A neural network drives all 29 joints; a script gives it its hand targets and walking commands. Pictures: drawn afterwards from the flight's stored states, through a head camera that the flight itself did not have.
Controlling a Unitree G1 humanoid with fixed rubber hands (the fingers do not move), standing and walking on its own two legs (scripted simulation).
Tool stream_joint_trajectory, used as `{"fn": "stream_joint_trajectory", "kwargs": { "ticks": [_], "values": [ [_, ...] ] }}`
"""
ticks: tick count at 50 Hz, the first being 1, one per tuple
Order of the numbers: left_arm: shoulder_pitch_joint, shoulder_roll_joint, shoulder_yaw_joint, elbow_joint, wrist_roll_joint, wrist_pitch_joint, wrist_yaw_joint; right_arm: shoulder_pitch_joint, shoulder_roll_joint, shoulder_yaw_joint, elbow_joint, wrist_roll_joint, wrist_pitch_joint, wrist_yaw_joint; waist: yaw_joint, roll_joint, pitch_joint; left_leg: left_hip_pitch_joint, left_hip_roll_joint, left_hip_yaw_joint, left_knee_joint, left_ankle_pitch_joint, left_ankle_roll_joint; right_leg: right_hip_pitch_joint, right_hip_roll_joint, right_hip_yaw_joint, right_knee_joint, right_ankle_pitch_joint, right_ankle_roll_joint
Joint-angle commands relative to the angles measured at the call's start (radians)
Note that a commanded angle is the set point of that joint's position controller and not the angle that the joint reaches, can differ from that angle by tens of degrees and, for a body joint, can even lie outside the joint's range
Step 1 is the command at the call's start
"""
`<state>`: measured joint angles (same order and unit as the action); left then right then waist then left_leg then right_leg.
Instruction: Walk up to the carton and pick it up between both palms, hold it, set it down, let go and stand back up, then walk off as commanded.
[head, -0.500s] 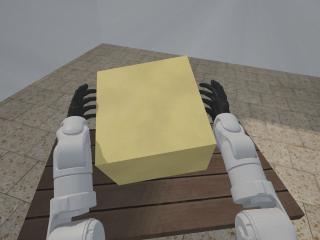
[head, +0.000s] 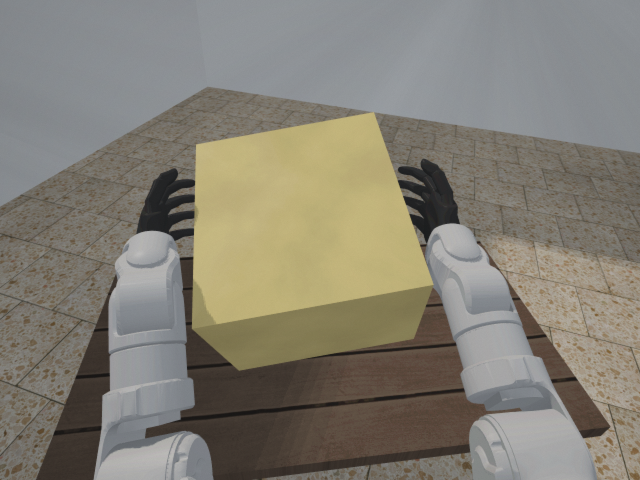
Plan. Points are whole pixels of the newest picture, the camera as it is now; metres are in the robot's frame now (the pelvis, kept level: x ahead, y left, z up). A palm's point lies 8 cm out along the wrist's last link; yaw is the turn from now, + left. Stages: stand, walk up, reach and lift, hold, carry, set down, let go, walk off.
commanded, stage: hold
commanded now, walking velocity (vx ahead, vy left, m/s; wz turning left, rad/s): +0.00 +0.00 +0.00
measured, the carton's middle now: (305, 242) +0.39 +0.00 +0.14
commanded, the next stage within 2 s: none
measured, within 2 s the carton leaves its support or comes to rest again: neither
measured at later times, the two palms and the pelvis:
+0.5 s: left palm (158, 233) +0.35 +0.18 +0.19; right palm (438, 223) +0.36 -0.16 +0.20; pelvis +0.00 +0.00 +0.00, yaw +0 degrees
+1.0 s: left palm (156, 234) +0.35 +0.18 +0.19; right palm (437, 223) +0.36 -0.16 +0.20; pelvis +0.01 +0.00 +0.00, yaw +0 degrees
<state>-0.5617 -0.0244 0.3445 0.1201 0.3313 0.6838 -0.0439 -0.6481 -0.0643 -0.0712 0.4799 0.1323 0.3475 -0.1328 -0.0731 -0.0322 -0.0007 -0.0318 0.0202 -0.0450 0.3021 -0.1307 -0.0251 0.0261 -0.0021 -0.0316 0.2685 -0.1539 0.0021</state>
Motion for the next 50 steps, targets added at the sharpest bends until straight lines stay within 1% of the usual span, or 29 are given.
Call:
{"fn": "stream_joint_trajectory", "kwargs": {
  "ticks": [1,2,3,4,6,8,9,12,13,15,16,18,19,21,22,23,25,26,29,31,33,37,38,40,41,44,45,48,50],
  "values": [
    [-0.637,-0.386,-0.440,-0.122,-0.185,-0.090,-0.185,-0.670,0.481,0.344,-0.258,0.079,-0.076,0.112,0.010,0.008,-0.344,0.130,-0.075,0.084,-0.005,0.154,0.019,0.004,0.037,-0.047,-0.038,0.127,0.035],
    [-0.621,-0.398,-0.458,-0.106,-0.192,-0.086,-0.189,-0.631,0.473,0.334,-0.233,0.071,-0.070,0.110,-0.017,0.032,-0.333,0.141,-0.072,0.079,-0.003,0.177,0.007,0.002,0.039,-0.052,-0.039,0.147,0.027],
    [-0.629,-0.408,-0.471,-0.123,-0.197,-0.086,-0.186,-0.674,0.469,0.343,-0.279,0.080,-0.076,0.109,-0.014,0.032,-0.357,0.142,-0.070,0.076,0.002,0.191,0.003,0.001,0.052,-0.052,-0.030,0.165,0.023],
    [-0.646,-0.395,-0.448,-0.101,-0.181,-0.087,-0.191,-0.629,0.482,0.325,-0.206,0.069,-0.061,0.108,-0.008,0.058,-0.320,0.131,-0.070,0.077,-0.001,0.152,0.006,-0.025,0.043,-0.051,-0.036,0.115,0.029],
    [-0.620,-0.402,-0.434,-0.074,-0.169,-0.073,-0.183,-0.666,0.441,0.311,-0.227,0.067,-0.063,0.115,0.011,0.043,-0.276,0.110,-0.069,0.080,-0.016,0.133,0.008,-0.027,0.048,-0.052,-0.046,0.085,0.017],
    [-0.611,-0.388,-0.416,-0.027,-0.149,-0.056,-0.202,-0.658,0.442,0.290,-0.175,0.059,-0.053,0.120,-0.007,0.053,-0.272,0.103,-0.060,0.079,-0.025,0.059,0.015,-0.036,0.053,-0.050,-0.053,-0.006,0.010],
    [-0.599,-0.394,-0.401,-0.053,-0.148,-0.060,-0.199,-0.652,0.444,0.298,-0.208,0.062,-0.056,0.125,0.003,0.044,-0.303,0.110,-0.062,0.079,-0.027,0.115,0.017,-0.016,0.056,-0.048,-0.043,0.062,0.011],
    [-0.611,-0.434,-0.482,-0.185,-0.189,-0.079,-0.189,-0.613,0.447,0.313,-0.230,0.081,-0.067,0.116,-0.024,0.082,-0.376,0.168,-0.064,0.071,0.012,0.268,-0.015,0.028,0.063,-0.053,-0.028,0.198,0.012],
    [-0.600,-0.429,-0.490,-0.140,-0.203,-0.079,-0.186,-0.653,0.445,0.328,-0.271,0.090,-0.076,0.112,-0.024,0.069,-0.384,0.180,-0.059,0.062,0.019,0.289,-0.022,0.021,0.062,-0.059,-0.027,0.207,0.012],
    [-0.610,-0.418,-0.477,-0.132,-0.186,-0.077,-0.183,-0.655,0.445,0.336,-0.257,0.097,-0.069,0.111,-0.011,0.054,-0.358,0.161,-0.061,0.067,0.011,0.234,-0.013,0.004,0.060,-0.056,-0.035,0.162,0.015],
    [-0.596,-0.417,-0.465,-0.122,-0.174,-0.072,-0.177,-0.645,0.436,0.330,-0.244,0.093,-0.070,0.119,0.000,0.082,-0.323,0.144,-0.067,0.068,0.004,0.209,-0.011,-0.016,0.063,-0.054,-0.040,0.119,0.012],
    [-0.627,-0.418,-0.486,-0.128,-0.199,-0.072,-0.178,-0.649,0.453,0.303,-0.239,0.065,-0.072,0.117,-0.022,0.058,-0.320,0.115,-0.067,0.076,-0.008,0.130,-0.006,-0.019,0.052,-0.057,-0.036,0.091,0.012],
    [-0.608,-0.404,-0.465,-0.104,-0.175,-0.070,-0.181,-0.636,0.461,0.312,-0.216,0.067,-0.064,0.123,-0.010,0.061,-0.280,0.106,-0.062,0.071,-0.018,0.120,0.000,-0.021,0.048,-0.053,-0.045,0.065,0.010],
    [-0.647,-0.431,-0.498,-0.142,-0.194,-0.075,-0.176,-0.655,0.456,0.292,-0.236,0.071,-0.074,0.127,-0.019,0.086,-0.343,0.128,-0.060,0.066,-0.005,0.163,-0.012,-0.016,0.054,-0.058,-0.034,0.100,0.006],
    [-0.599,-0.424,-0.472,-0.105,-0.198,-0.073,-0.179,-0.666,0.459,0.323,-0.276,0.087,-0.076,0.121,-0.011,0.054,-0.357,0.138,-0.065,0.071,0.002,0.192,-0.003,0.001,0.055,-0.051,-0.037,0.143,0.012],
    [-0.614,-0.419,-0.477,-0.131,-0.177,-0.072,-0.177,-0.651,0.462,0.330,-0.238,0.084,-0.069,0.122,-0.011,0.066,-0.339,0.141,-0.063,0.071,0.004,0.211,-0.004,0.007,0.052,-0.051,-0.031,0.168,0.021],
    [-0.609,-0.417,-0.468,-0.151,-0.174,-0.076,-0.173,-0.619,0.449,0.337,-0.232,0.095,-0.060,0.122,0.004,0.083,-0.324,0.131,-0.063,0.071,0.008,0.220,-0.008,0.008,0.058,-0.048,-0.030,0.153,0.019],
    [-0.571,-0.398,-0.439,-0.094,-0.161,-0.062,-0.177,-0.643,0.446,0.333,-0.254,0.091,-0.058,0.116,0.012,0.062,-0.319,0.124,-0.065,0.071,0.005,0.202,0.000,0.018,0.055,-0.046,-0.038,0.156,0.023],
    [-0.609,-0.402,-0.432,-0.097,-0.163,-0.064,-0.184,-0.640,0.452,0.311,-0.206,0.074,-0.051,0.122,0.003,0.030,-0.288,0.114,-0.059,0.073,-0.016,0.137,0.009,-0.018,0.054,-0.050,-0.042,0.070,0.012],
    [-0.619,-0.413,-0.441,-0.129,-0.166,-0.072,-0.182,-0.639,0.458,0.338,-0.206,0.084,-0.061,0.125,0.013,0.033,-0.336,0.123,-0.063,0.076,-0.013,0.158,0.011,0.008,0.054,-0.053,-0.035,0.100,0.021],
    [-0.610,-0.405,-0.437,-0.093,-0.172,-0.068,-0.183,-0.640,0.453,0.321,-0.214,0.073,-0.057,0.120,-0.002,0.031,-0.320,0.122,-0.063,0.077,-0.015,0.145,0.005,-0.001,0.056,-0.054,-0.038,0.087,0.013],
    [-0.592,-0.397,-0.445,-0.134,-0.187,-0.075,-0.190,-0.660,0.473,0.355,-0.294,0.087,-0.068,0.106,-0.003,0.013,-0.364,0.154,-0.071,0.073,0.009,0.239,0.012,0.023,0.047,-0.044,-0.035,0.220,0.026],
    [-0.600,-0.402,-0.453,-0.143,-0.178,-0.075,-0.190,-0.617,0.462,0.341,-0.235,0.089,-0.060,0.103,-0.008,0.040,-0.340,0.141,-0.068,0.073,0.004,0.209,0.000,0.015,0.055,-0.049,-0.032,0.180,0.024],
    [-0.588,-0.396,-0.468,-0.163,-0.185,-0.069,-0.197,-0.607,0.455,0.342,-0.270,0.099,-0.058,0.104,-0.020,0.054,-0.341,0.165,-0.068,0.070,0.013,0.245,0.000,0.010,0.047,-0.045,-0.026,0.232,0.027],
    [-0.575,-0.405,-0.465,-0.166,-0.176,-0.071,-0.192,-0.624,0.454,0.352,-0.286,0.092,-0.061,0.102,-0.003,0.046,-0.337,0.151,-0.062,0.070,0.011,0.233,-0.006,0.021,0.057,-0.048,-0.023,0.213,0.021],
    [-0.557,-0.391,-0.473,-0.188,-0.178,-0.060,-0.189,-0.589,0.448,0.353,-0.301,0.103,-0.050,0.096,-0.004,0.068,-0.344,0.162,-0.070,0.073,0.021,0.264,-0.008,0.027,0.051,-0.040,-0.016,0.261,0.027],
    [-0.592,-0.405,-0.492,-0.192,-0.194,-0.062,-0.195,-0.563,0.456,0.350,-0.249,0.096,-0.044,0.094,-0.027,0.069,-0.338,0.158,-0.071,0.074,0.016,0.223,-0.006,0.023,0.047,-0.042,-0.023,0.227,0.029],
    [-0.555,-0.398,-0.476,-0.162,-0.180,-0.050,-0.197,-0.564,0.431,0.339,-0.261,0.094,-0.040,0.097,-0.027,0.072,-0.299,0.142,-0.067,0.064,0.009,0.230,-0.010,0.024,0.053,-0.049,-0.029,0.214,0.025],
    [-0.589,-0.391,-0.455,-0.144,-0.165,-0.047,-0.198,-0.596,0.436,0.329,-0.232,0.085,-0.035,0.105,-0.003,0.080,-0.271,0.127,-0.061,0.070,-0.009,0.170,-0.001,0.001,0.050,-0.048,-0.040,0.129,0.017]
  ]
}}
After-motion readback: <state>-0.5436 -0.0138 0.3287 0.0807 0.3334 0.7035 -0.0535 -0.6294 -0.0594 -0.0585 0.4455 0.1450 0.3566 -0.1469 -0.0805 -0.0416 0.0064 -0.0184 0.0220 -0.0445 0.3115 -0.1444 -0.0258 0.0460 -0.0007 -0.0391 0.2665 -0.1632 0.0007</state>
